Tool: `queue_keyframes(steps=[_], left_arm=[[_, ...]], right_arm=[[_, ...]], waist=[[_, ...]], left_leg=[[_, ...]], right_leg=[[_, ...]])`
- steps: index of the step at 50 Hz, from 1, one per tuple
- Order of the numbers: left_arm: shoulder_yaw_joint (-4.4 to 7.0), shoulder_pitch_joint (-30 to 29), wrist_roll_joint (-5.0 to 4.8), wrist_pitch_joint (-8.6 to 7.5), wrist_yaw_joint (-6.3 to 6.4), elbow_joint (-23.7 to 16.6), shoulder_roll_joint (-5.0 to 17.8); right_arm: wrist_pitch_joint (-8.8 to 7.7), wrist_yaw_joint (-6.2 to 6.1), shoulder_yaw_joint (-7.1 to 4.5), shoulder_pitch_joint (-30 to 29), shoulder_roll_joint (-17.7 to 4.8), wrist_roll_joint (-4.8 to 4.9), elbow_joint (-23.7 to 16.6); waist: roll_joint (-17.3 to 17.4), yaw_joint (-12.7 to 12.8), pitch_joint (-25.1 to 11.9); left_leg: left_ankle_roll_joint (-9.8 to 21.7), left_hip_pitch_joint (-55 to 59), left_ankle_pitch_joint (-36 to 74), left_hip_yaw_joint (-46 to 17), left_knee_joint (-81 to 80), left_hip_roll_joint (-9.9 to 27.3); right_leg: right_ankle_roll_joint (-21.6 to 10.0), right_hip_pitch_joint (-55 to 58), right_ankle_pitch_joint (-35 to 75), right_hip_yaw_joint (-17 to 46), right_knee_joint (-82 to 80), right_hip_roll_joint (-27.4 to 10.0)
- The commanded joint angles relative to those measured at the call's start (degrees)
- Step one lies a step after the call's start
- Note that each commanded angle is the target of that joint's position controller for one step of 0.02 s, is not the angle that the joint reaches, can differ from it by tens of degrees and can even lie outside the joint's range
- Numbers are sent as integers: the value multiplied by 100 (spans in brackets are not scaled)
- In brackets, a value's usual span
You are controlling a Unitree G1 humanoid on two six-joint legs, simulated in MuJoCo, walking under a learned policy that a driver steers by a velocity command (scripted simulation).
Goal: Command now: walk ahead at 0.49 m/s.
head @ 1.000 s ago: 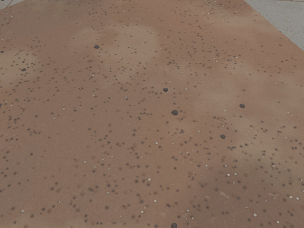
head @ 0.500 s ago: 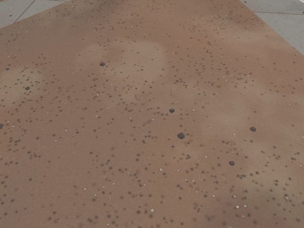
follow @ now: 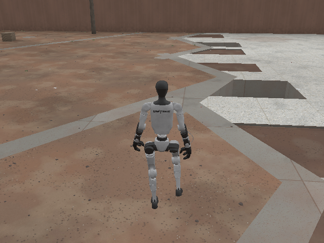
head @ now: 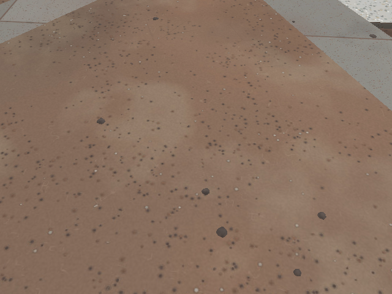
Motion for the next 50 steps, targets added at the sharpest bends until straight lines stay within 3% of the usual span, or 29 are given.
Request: queue_keyframes(steps=[1, 5, 10, 12, 13, 14, 15, 16, 17, 18, 19, 20, 21, 24, 27, 32, 36, 38, 40, 41, 42, 43, 44, 45, 46, 47, 48, 49, 50], left_arm=[[78, 57, 56, -17, 18, -257, 273], [32, -797, -11, -74, -72, -479, 158], [11, -1416, -72, -141, -254, -770, 243], [59, -1183, -71, -190, -302, -774, 383], [134, -760, -63, -210, -300, -676, 521], [285, 186, -60, -220, -271, -381, 786], [431, 1383, 4, -218, -219, -142, 1296], [528, 1810, 49, -178, -253, 12, 1752], [367, 1741, 29, -187, -258, -21, 1113], [270, 1163, 14, -197, -238, -143, 834], [205, 635, 27, -186, -241, -264, 683], [126, 320, 56, -175, -287, -300, 426], [116, 240, 102, -189, -295, -274, 434], [142, 463, 83, -225, -294, -74, 480], [183, 753, 72, -187, -201, 64, 642], [183, 1135, 13, -122, -105, 240, 724], [205, 1498, -25, -45, -82, 468, 750], [236, 1514, -41, 9, -50, 531, 793], [262, 1446, -57, 60, -33, 542, 848], [276, 1314, -55, 84, -31, 508, 910], [246, 1175, -33, 111, -37, 460, 850], [160, 1067, 35, 105, -47, 306, 673], [-55, 1803, 21, 0, -96, 250, -103], [11, 1779, -116, -125, -117, 378, 211], [163, 1250, -266, -157, -104, 233, 708], [182, 894, -249, -140, -60, 129, 724], [232, 651, -167, -73, -5, 103, 682], [254, 869, -147, 14, 7, 121, 503], [241, 1041, -138, 98, -6, 177, 331]], right_arm=[[-84, -127, -130, -203, -798, 32, -339], [-13, -194, -153, 266, -942, 109, -233], [119, -215, -193, 610, -987, 147, -65], [176, -226, -231, 514, -1069, 153, -72], [204, -227, -234, 375, -1098, 144, -108], [231, -222, -187, 298, -976, 101, -149], [214, -221, -75, 269, -751, -1, -330], [62, -150, 153, 981, 59, 40, -357], [-87, -131, 19, 748, -576, 188, -270], [-169, -117, -86, 150, -962, 300, -464], [-174, -153, -95, -175, -954, 270, -540], [-119, -196, -140, -430, -892, 152, -569], [-43, -196, -144, -202, -746, 137, -572], [132, -213, -148, -119, -528, 131, -539], [166, -222, -172, -781, -527, 59, -782], [115, -152, -135, -1791, -400, 92, -1057], [74, -50, -110, -2403, -417, 143, -1279], [30, 23, -114, -2544, -461, 154, -1387], [-21, 56, -170, -2365, -588, 146, -1399], [-47, 46, -243, -1975, -727, 138, -1312], [-61, 7, -380, -1104, -957, 134, -1048], [-68, -59, -519, 54, -1359, 63, -785], [-26, -88, -650, 716, -1907, -37, -649], [-13, -83, -505, 714, -1401, -14, -663], [-26, -98, -404, 187, -1068, 40, -725], [-38, -99, -330, -332, -844, 64, -821], [-53, -70, -261, -729, -594, 48, -829], [-80, -65, -246, -892, -550, -15, -804], [-94, -51, -246, -949, -480, -37, -764]], waist=[[381, 217, 364], [437, -104, 363], [531, -249, 535], [639, -50, 402], [689, 223, 160], [610, 650, -404], [18, 1058, -1350], [-1624, 712, -2055], [-1093, 859, -2020], [-739, 761, -1172], [-207, 574, -799], [136, 423, -382], [-225, 192, -374], [-75, 43, -124], [6, 161, 113], [-80, 450, 320], [-107, 625, 547], [-127, 582, 582], [-198, 395, 448], [-287, 153, 211], [-250, -284, -287], [60, -720, -1134], [1483, -492, -2105], [1567, -570, -2424], [1220, -473, -1411], [843, -285, -849], [546, -111, -373], [876, 122, -241], [871, 225, -156]], left_leg=[[973, -488, 462, -1193, -1096, 1631], [761, 29, 482, -936, -1026, 1575], [681, 934, 475, -1037, -574, 1938], [584, 1117, 1012, -1079, -212, 2034], [489, 1087, 1928, -958, 285, 1926], [342, 838, 2712, -696, 1377, 1595], [107, -315, 1694, -341, 3258, 1208], [-262, -2723, -1803, -295, 5241, 135], [-157, -3406, -2369, -1122, 6048, 374], [-39, -3741, -1878, -1052, 6143, 693], [-42, -3484, -1325, -891, 5910, 1004], [-33, -3234, -955, -812, 5514, 1172], [-68, -2870, -729, -857, 5283, 1316], [-196, -2721, -503, -748, 4821, 1373], [-328, -3295, 231, -703, 3936, 1393], [-327, -3064, 1378, -464, 2304, 1166], [-236, -3210, 1220, -434, 1695, 1059], [-119, -3215, 892, -446, 1501, 1028], [-9, -2631, 483, -387, 1310, 878], [60, -1954, 338, -247, 1239, 688], [185, -746, 405, -130, 1154, 528], [490, 1122, 530, -833, 1405, 1232], [1333, 3420, -225, -3359, 1026, 2797], [1418, 3370, -747, -4503, 298, 3012], [1049, 2537, -876, -3558, 185, 2831], [813, 1593, -677, -2754, 5, 2638], [579, 742, -434, -2105, -279, 2316], [533, 236, -215, -1645, -492, 2208], [519, -31, 56, -1309, -617, 2097]], right_leg=[[129, -144, 948, 12, -940, -175], [171, 114, 1558, -233, -2412, 115], [24, 100, 936, -249, -3205, 268], [-138, 587, 485, -339, -3426, 402], [-249, 1246, 367, -497, -3550, 584], [-421, 2479, 397, -586, -3601, 733], [-842, 4321, 515, 554, -3499, -276], [-1779, 6313, -412, 3280, -4169, -1514], [-1690, 6248, -890, 3845, -4595, -1481], [-1378, 5493, -510, 2911, -4630, -1290], [-1222, 4659, 127, 2163, -4757, -1066], [-1023, 3928, 598, 1579, -4984, -723], [-1058, 3573, 826, 1292, -5150, -675], [-1137, 3138, 1273, 760, -5481, -477], [-1125, 3278, 1666, 480, -5606, -477], [-900, 3406, 1279, 48, -5743, -271], [-881, 4084, 1185, 68, -5561, -516], [-829, 4424, 1398, 105, -5340, -682], [-746, 4481, 2034, 225, -4974, -727], [-688, 4406, 2874, 212, -4556, -648], [-561, 4110, 3480, 60, -3642, -362], [-358, 2995, 2572, -161, -2084, -5], [74, 639, -539, -397, 224, 976], [22, 22, -2387, 517, 1126, 1015], [-58, -427, -2052, 514, 1425, 691], [-86, -328, -1477, 338, 1236, 358], [-114, -46, -1070, 279, 893, 182], [-105, 336, -768, 328, 657, 12], [-104, 591, -644, 322, 563, -44]])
